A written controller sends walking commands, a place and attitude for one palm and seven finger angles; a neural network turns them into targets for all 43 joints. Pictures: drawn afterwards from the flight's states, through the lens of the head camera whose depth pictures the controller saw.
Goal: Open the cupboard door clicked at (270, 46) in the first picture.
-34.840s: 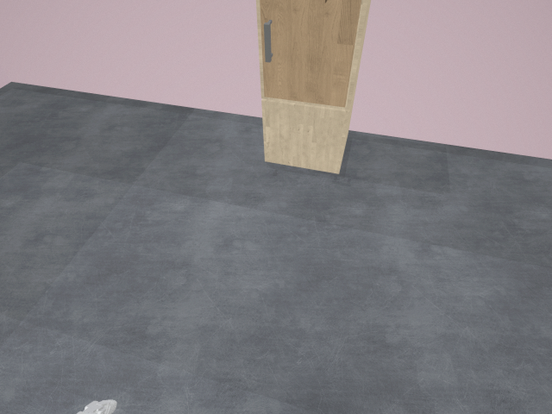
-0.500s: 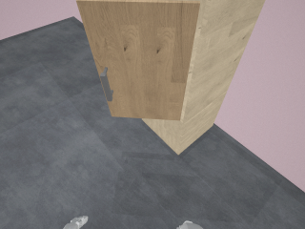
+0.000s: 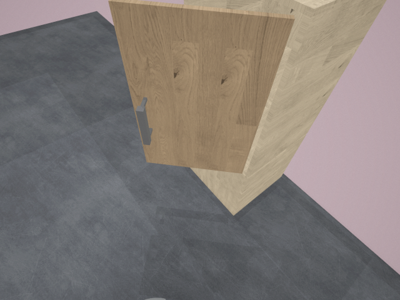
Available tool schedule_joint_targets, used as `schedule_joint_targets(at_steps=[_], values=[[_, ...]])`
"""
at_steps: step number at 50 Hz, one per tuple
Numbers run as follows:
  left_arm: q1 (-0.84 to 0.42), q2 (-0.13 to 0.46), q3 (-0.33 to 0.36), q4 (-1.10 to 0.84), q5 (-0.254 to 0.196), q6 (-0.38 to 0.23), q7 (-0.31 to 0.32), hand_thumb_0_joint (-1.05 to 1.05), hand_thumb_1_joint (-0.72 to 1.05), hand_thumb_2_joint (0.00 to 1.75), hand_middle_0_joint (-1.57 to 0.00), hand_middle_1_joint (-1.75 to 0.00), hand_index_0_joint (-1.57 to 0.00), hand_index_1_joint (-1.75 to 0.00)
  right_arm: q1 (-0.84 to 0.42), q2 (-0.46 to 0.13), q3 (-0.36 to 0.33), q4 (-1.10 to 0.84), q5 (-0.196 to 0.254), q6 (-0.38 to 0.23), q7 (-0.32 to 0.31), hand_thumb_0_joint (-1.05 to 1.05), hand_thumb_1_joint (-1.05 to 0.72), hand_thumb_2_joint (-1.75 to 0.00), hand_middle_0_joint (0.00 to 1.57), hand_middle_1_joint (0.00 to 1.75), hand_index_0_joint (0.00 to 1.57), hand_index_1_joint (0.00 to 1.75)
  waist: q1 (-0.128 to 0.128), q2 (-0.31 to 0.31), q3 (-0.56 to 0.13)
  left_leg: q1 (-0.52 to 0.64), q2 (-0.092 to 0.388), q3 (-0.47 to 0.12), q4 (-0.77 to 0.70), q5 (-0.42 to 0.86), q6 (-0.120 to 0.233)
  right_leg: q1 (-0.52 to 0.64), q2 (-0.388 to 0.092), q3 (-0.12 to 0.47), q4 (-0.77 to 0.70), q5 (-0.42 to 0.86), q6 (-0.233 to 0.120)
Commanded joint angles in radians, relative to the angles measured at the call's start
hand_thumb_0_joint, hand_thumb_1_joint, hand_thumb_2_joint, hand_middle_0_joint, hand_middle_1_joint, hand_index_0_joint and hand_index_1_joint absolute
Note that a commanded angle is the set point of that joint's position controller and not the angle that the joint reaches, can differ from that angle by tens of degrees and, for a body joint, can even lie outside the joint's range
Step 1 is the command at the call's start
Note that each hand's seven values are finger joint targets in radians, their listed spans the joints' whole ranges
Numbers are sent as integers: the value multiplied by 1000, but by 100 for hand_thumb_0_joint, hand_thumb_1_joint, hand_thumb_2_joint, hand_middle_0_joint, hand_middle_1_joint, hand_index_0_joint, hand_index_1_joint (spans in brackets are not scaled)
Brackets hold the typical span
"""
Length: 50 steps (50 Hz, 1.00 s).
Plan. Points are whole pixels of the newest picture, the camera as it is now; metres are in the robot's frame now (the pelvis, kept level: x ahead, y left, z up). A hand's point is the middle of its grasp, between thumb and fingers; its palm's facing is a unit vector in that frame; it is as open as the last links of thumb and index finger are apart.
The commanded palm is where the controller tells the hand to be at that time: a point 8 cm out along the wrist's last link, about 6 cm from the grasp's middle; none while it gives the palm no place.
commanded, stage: come to a stop and stand still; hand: left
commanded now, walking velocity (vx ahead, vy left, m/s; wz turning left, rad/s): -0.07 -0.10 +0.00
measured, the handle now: (145, 121) +0.59 +0.21 -0.07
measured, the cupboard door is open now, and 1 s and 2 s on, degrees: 45 45 45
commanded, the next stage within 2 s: look again from close up in 0.98 s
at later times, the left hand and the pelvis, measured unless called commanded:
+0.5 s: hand out of the picture -0.01 +0.15 -0.17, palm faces +0.04 -0.98 -0.19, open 7.4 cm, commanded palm none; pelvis -0.04 -0.02 +0.00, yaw +0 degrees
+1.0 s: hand out of the picture -0.09 +0.17 -0.17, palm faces +0.01 -0.98 -0.17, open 7.4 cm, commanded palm none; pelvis -0.05 +0.00 +0.01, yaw -1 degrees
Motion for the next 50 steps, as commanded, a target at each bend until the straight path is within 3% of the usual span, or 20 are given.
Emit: schedule_joint_targets(at_steps=[1,3,5,6,7,8,9,10,11,13,16,18,20,22,24,27,29,34,39,50], values=[[45,51,5,-71,-1,-12,-9,0,90,90,-20,-30,-20,-30,77,-217,-52,-43,-2,0,-10,0,-90,-90,20,30,20,30,-34,173,-163,202,289,-227,-165,569,178,-41,1,26,20,-19,2],[66,49,3,-71,1,-16,-12,0,90,90,-20,-30,-20,-30,66,-215,-52,-45,1,1,-7,0,-90,-90,20,30,20,30,-30,169,-165,190,275,-207,-154,527,166,8,8,11,-92,29,-2],[130,49,5,-54,2,-20,-13,0,90,90,-20,-30,-20,-30,41,-222,-55,-51,8,5,-2,0,-90,-90,20,30,20,30,-3,156,-185,148,234,-178,-121,390,123,121,14,-7,-287,197,-2],[154,67,6,-49,6,-26,-10,0,90,90,-20,-30,-20,-30,39,-201,-55,-55,15,6,2,0,-90,-90,20,30,20,30,2,90,-178,105,187,-156,-76,275,82,178,-4,28,-426,304,-7],[215,72,-17,-59,15,-45,27,0,90,90,-20,-30,-20,-30,-38,-201,-54,-130,38,-16,5,0,-90,-90,20,30,20,30,42,-26,-158,153,143,-40,106,249,2,77,-100,161,-551,558,21],[147,151,3,-94,27,-64,29,0,90,90,-20,-30,-20,-30,20,-127,-34,-181,20,-20,17,0,-90,-90,20,30,20,30,-21,-106,-147,-43,16,9,182,14,-34,243,-213,225,-443,1072,-17],[144,161,7,-125,24,-74,22,0,90,90,-20,-30,-20,-30,30,-83,-27,-179,17,-17,24,0,-90,-90,20,30,20,30,-15,-215,-208,-130,-18,-9,222,-171,-24,329,-226,201,-345,1235,-75],[158,121,7,-129,24,-81,30,0,90,90,-20,-30,-20,-30,15,-101,-33,-182,11,-12,22,0,-90,-90,20,30,20,30,-3,-277,-191,-166,-18,-28,280,-176,-8,345,-205,172,-312,1313,-93],[172,115,6,-138,24,-83,35,0,90,90,-20,-30,-20,-30,4,-93,-32,-193,15,-12,23,0,-90,-90,20,30,20,30,2,-258,-174,-186,-23,-28,304,-181,0,349,-205,171,-303,1316,-119],[164,130,8,-161,26,-78,35,0,90,90,-20,-30,-20,-30,-11,-70,-22,-208,18,-12,28,0,-90,-90,20,30,20,30,-3,-70,-129,-135,-32,-9,222,-161,3,284,-207,173,-302,1175,-159],[136,138,-4,-176,15,-61,27,0,90,90,-20,-30,-20,-30,70,-74,-16,-181,16,-11,27,0,-90,-90,20,30,20,30,-37,-90,-85,77,-34,-2,5,22,8,105,-147,144,-322,770,-117],[160,93,-13,-169,12,-50,24,0,90,90,-20,-30,-20,-30,102,-137,-20,-167,10,-21,27,0,-90,-90,20,30,20,30,-24,32,-51,135,112,-150,-61,199,66,-5,-59,86,-337,372,-52],[173,78,-17,-163,14,-41,22,0,90,90,-20,-30,-20,-30,70,-152,-16,-166,6,-19,25,0,-90,-90,20,30,20,30,-5,156,20,4,137,-235,-150,22,102,19,-7,51,-349,165,-40],[195,79,-22,-144,15,-44,14,0,90,90,-20,-30,-20,-30,46,-145,-11,-169,5,-16,25,0,-90,-90,20,30,20,30,7,118,53,-91,108,-233,-206,-217,84,60,-7,70,-384,153,-50],[205,85,-25,-135,15,-55,9,0,90,90,-20,-30,-20,-30,64,-123,-6,-162,5,-14,27,0,-90,-90,20,30,20,30,2,48,22,-65,59,-165,-149,-196,55,53,-45,126,-457,113,-65],[166,97,-22,-141,13,-56,5,0,90,90,-20,-30,-20,-30,133,-102,-5,-134,1,-11,30,0,-90,-90,20,30,20,30,-36,-21,1,35,27,-104,-81,-144,29,-66,-93,180,-541,-40,-88],[159,90,-24,-138,13,-56,5,0,90,90,-20,-30,-20,-30,156,-103,0,-116,2,-17,29,0,-90,-90,20,30,20,30,-40,2,10,46,41,-127,-117,-144,34,-80,-72,149,-521,-13,-77],[226,75,-30,-94,12,-56,3,0,90,90,-20,-30,-20,-30,159,-125,6,-87,3,-28,26,0,-90,-90,20,30,20,30,-10,72,5,-51,79,-202,-232,-245,49,27,-37,104,-465,76,-60],[268,61,-37,-51,13,-58,2,0,90,90,-20,-30,-20,-30,168,-132,6,-52,7,-31,24,0,-90,-90,20,30,20,30,4,71,6,-79,97,-236,-293,-290,56,79,-30,76,-439,136,-56],[287,48,-48,11,12,-71,6,0,90,90,-20,-30,-20,-30,185,-114,7,11,15,-36,24,0,-90,-90,20,30,20,30,-7,24,10,2,83,-193,-269,-194,43,39,-56,111,-485,152,-55]])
